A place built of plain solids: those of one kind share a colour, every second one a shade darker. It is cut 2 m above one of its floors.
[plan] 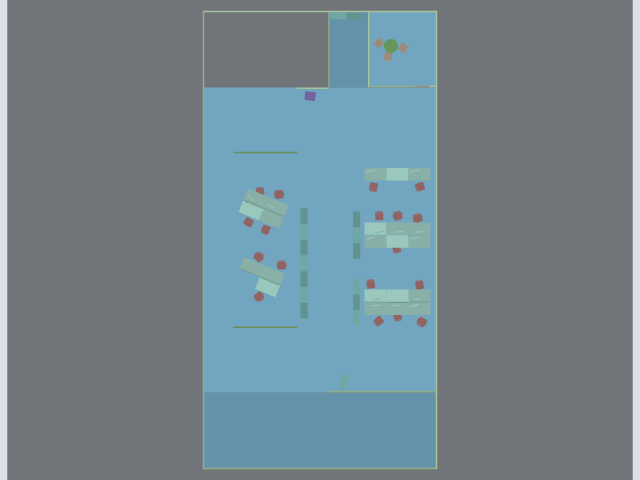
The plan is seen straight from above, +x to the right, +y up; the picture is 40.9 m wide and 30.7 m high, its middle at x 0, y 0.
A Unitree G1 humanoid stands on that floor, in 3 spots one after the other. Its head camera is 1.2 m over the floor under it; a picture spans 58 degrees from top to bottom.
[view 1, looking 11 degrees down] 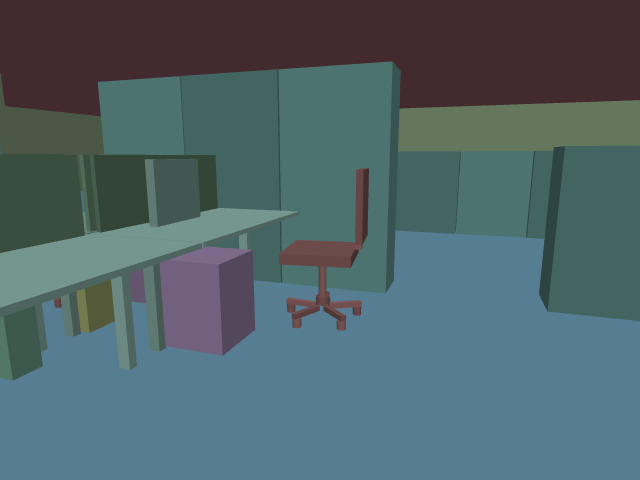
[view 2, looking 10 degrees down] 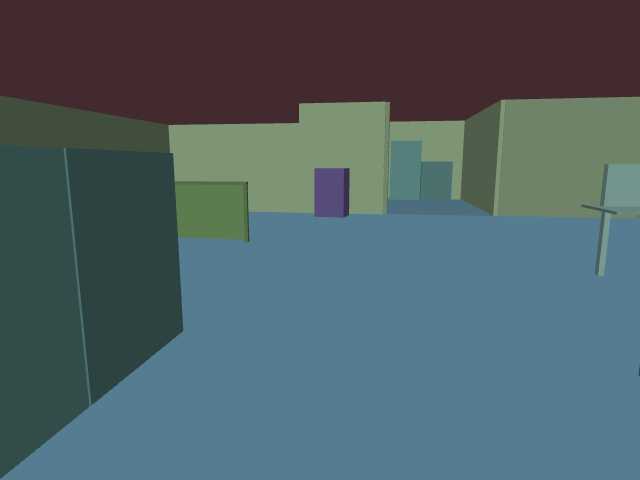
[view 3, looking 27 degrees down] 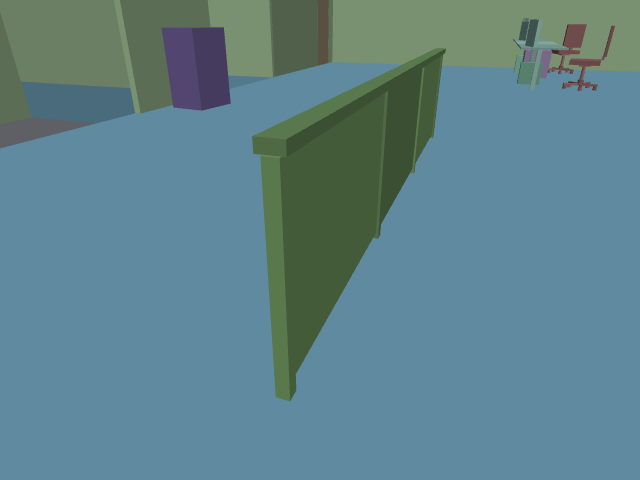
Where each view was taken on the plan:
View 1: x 6.20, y -1.83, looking -161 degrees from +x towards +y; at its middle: cabinet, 3.94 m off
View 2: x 0.66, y -0.76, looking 99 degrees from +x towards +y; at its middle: floor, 6.91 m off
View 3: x -6.55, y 5.10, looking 20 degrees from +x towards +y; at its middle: guard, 1.61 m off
